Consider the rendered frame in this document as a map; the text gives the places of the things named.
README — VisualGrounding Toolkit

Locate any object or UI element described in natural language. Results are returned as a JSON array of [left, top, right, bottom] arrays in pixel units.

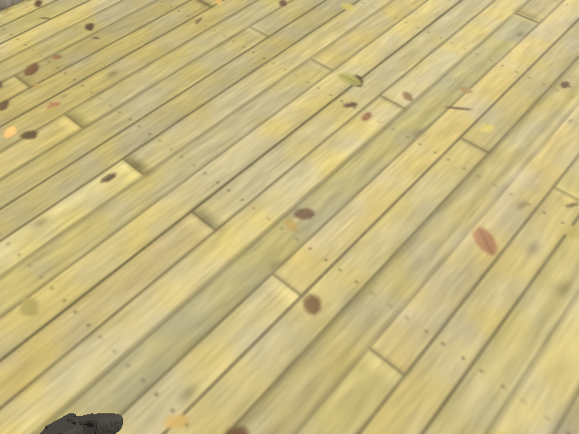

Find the left robot hand
[[40, 413, 123, 434]]

